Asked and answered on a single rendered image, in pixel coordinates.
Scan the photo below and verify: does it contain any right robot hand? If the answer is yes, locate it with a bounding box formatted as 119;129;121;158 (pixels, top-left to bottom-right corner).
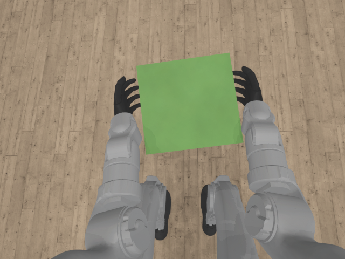
232;66;263;106

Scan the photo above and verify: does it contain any left robot forearm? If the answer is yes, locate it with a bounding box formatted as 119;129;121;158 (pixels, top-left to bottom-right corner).
89;112;142;222

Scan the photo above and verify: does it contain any left robot hand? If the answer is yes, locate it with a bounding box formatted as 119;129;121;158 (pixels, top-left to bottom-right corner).
114;76;141;116

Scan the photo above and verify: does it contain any carton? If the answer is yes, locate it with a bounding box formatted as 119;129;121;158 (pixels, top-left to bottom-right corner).
136;53;243;155

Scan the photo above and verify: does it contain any left robot foot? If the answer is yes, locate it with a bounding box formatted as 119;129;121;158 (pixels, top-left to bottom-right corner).
155;190;171;240

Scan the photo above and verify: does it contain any robot left thigh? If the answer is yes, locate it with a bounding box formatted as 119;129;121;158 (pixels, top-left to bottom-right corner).
136;181;166;259

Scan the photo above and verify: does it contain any robot right upper arm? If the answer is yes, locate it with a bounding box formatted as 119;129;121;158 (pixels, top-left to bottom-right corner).
244;192;345;259

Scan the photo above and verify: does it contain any right robot forearm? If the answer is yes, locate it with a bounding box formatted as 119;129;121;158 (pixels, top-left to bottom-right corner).
241;100;315;222

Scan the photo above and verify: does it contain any robot left upper arm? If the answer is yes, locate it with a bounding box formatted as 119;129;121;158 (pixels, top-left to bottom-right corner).
51;205;151;259

